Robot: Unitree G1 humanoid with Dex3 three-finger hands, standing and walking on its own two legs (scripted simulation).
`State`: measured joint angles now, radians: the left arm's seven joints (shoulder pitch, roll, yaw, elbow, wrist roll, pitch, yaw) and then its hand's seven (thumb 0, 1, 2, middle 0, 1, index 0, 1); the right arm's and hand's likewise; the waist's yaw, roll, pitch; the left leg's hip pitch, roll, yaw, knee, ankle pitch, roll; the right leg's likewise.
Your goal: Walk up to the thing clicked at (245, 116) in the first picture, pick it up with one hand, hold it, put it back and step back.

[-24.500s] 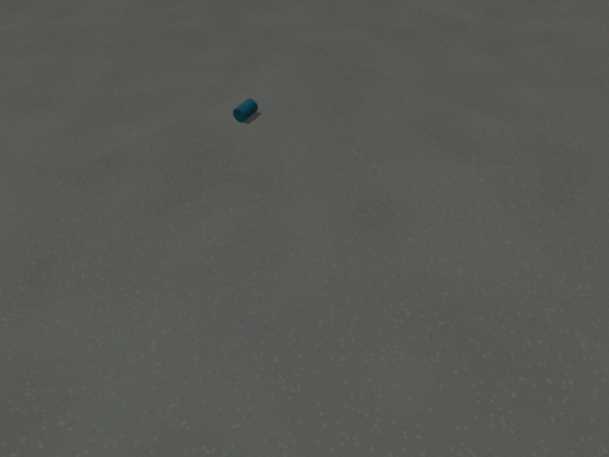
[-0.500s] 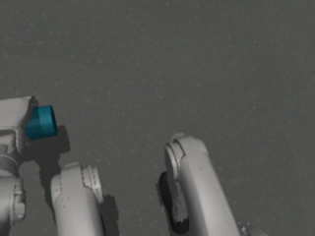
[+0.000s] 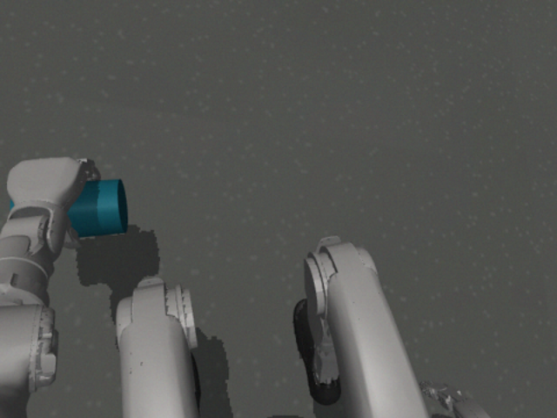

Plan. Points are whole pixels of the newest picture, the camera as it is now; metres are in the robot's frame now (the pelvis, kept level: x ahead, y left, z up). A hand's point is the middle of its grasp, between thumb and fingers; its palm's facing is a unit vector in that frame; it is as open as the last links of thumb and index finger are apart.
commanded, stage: lift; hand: left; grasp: from above
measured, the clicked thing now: (75, 209) +0.46 +0.24 -0.19
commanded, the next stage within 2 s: hold in 1.72 s
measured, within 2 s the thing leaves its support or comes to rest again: neither
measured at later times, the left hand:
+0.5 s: hand (18, 215) +0.42 +0.26 -0.07, palm faces -0.48 -0.04 -0.88, open 11.1 cm
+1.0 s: hand out of the picture +0.38 +0.24 +0.13, palm faces -0.46 -0.08 -0.89, open 11.1 cm
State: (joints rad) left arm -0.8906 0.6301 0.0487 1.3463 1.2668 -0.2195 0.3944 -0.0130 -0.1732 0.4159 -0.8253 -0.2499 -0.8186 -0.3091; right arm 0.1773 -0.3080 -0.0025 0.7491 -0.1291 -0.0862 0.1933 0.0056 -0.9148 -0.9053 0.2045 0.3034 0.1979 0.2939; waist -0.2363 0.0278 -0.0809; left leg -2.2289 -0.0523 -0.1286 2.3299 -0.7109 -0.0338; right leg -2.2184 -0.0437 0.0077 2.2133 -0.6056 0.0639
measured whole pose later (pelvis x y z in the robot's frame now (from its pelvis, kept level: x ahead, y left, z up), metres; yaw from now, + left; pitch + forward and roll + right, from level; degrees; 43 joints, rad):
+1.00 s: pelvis +0.02 +0.00 +0.22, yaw +3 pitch +26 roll -2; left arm -0.39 0.48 -0.12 0.70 0.99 0.01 0.08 -0.01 -0.26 0.57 -0.83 -0.27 -0.80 -0.37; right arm 0.17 -0.26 -0.04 0.66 0.03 0.04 0.00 0.01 -0.91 -0.91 0.21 0.30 0.20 0.29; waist -0.10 0.05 -0.19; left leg -1.44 0.00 -0.05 1.62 -0.63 -0.01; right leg -1.46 -0.05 0.02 1.55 -0.54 0.06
